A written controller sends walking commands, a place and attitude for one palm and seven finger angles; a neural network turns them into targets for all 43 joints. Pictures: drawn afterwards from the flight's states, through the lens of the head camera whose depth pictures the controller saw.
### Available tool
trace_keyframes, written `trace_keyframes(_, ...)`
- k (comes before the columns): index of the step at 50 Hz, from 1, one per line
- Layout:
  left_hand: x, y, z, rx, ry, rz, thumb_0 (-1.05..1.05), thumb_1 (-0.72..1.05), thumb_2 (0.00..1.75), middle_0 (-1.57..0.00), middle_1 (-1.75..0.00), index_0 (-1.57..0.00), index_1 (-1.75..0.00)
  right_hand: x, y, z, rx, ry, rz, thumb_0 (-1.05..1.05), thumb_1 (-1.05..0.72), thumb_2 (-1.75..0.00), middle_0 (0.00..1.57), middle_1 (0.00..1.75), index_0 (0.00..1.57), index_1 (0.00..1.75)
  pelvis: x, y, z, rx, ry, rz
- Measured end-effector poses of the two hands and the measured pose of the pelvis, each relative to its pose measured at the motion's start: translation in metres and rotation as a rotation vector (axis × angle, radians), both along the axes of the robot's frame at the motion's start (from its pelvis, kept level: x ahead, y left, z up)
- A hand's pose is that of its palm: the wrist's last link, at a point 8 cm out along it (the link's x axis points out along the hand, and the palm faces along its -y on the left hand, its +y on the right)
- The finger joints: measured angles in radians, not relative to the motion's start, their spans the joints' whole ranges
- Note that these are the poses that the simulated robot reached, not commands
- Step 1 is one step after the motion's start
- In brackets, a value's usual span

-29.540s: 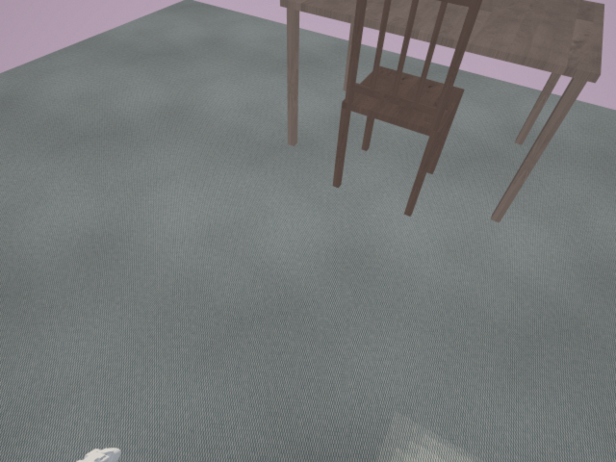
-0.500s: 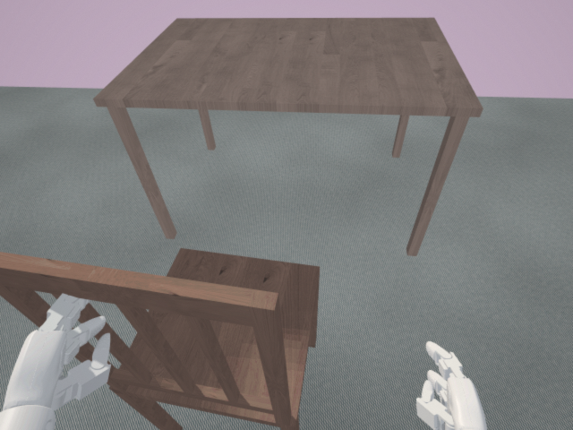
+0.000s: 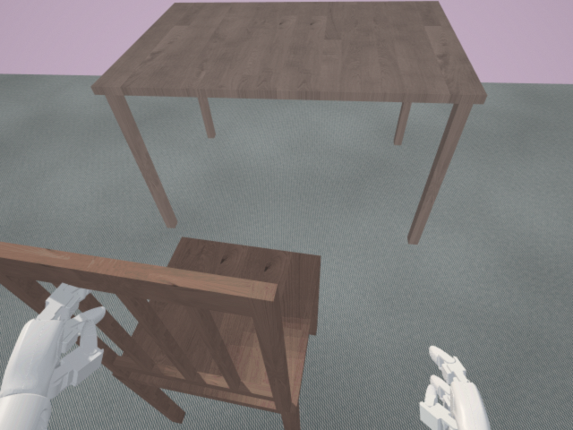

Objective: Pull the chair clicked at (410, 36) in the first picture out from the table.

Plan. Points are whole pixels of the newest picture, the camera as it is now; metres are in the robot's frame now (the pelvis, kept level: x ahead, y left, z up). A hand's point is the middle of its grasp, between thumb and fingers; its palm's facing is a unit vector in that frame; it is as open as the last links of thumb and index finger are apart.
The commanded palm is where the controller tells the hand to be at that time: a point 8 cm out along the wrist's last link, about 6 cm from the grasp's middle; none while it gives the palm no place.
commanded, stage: step back with the hand held close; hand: left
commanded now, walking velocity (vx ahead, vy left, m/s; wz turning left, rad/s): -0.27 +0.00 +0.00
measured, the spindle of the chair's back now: (165, 341) +0.24 +0.24 -0.06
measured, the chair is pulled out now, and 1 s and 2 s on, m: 0.62 0.65 0.65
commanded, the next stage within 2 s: stop stepping back and stand still in 1.34 s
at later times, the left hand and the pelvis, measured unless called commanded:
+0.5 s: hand (54, 421) +0.10 +0.26 +0.09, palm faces +0.10 -0.80 -0.59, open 6.4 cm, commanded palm +0.06 +0.30 +0.18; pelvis -0.08 +0.00 -0.01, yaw +0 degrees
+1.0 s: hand out of the picture +0.09 +0.29 +0.17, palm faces +0.41 -0.78 -0.48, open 7.4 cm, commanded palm +0.02 +0.33 +0.18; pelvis -0.12 +0.03 -0.01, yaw +0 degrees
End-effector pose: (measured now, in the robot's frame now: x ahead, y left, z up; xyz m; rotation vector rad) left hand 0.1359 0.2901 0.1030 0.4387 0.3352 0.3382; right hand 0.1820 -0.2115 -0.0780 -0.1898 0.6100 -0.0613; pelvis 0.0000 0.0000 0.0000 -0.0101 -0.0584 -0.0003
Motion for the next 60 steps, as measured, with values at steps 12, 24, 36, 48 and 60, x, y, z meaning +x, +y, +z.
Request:
trace_keyframes(12,-0.014,0.000,0.004,0.039,0.038,-0.102,0.01,0.89,0.90,-0.39,-0.39,-0.26,-0.31,-0.036,-0.022,0.002,-0.054,0.112,-0.113,0.01,-0.91,-0.90,0.20,0.30,0.20,0.30,-0.038,0.004,0.002,0.000,0.038,-0.015)
trace_keyframes(24,-0.060,0.004,0.016,0.149,-0.021,-0.197,0.01,0.89,0.90,-0.27,-0.33,-0.41,-0.37,-0.089,-0.015,-0.003,-0.090,0.126,-0.103,0.01,-0.91,-0.90,0.20,0.30,0.20,0.30,-0.080,0.002,-0.005,-0.017,0.046,0.005)
trace_keyframes(36,-0.086,0.035,0.121,0.349,-0.671,-0.044,0.01,0.89,0.90,-0.22,-0.31,-0.29,-0.33,-0.129,-0.003,-0.010,-0.068,0.115,-0.113,0.02,-0.90,-0.90,0.20,0.30,0.20,0.30,-0.095,0.019,-0.007,-0.027,0.048,0.001)
trace_keyframes(48,-0.082,0.035,0.069,0.198,-0.542,-0.110,0.02,0.89,0.90,-0.19,-0.29,-0.22,-0.31,-0.150,0.007,-0.001,-0.096,0.088,-0.129,0.01,-0.90,-0.90,0.20,0.30,0.20,0.30,-0.115,0.036,-0.012,-0.039,0.049,-0.008)
trace_keyframes(60,-0.119,0.027,0.094,0.292,-0.600,-0.149,0.01,0.89,0.90,-0.21,-0.30,-0.22,-0.31,-0.165,0.007,-0.016,-0.051,0.119,-0.079,0.01,-0.90,-0.90,0.21,0.30,0.20,0.30,-0.141,0.024,-0.010,-0.043,0.069,-0.010)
